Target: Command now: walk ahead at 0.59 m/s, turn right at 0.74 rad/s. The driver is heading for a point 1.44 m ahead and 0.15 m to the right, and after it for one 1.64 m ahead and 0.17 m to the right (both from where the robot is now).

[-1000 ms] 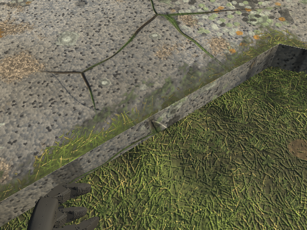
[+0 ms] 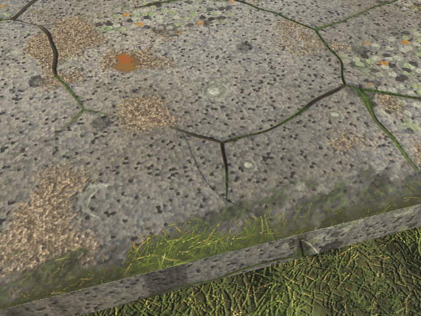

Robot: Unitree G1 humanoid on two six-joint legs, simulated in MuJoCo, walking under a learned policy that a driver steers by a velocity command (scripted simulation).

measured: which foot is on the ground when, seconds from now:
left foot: down 0.00-0.38, up 0.40-0.86, down 0.88-1.00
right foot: up 0.00-0.36, down 0.38-0.90, up 0.92-1.00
